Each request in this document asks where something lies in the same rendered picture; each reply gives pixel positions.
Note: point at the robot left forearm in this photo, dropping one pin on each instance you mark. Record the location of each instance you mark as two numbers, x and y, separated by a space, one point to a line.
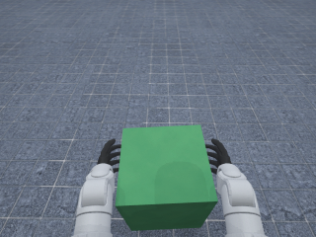
95 203

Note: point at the robot right hand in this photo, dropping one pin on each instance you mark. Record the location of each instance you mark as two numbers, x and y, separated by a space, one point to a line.
221 155

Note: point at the carton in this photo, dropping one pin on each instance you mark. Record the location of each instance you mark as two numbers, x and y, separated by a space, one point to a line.
164 178

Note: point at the robot right forearm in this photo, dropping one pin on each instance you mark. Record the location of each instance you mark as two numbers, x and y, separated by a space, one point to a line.
239 203

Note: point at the robot left hand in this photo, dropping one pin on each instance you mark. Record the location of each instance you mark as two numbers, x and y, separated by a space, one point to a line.
106 155

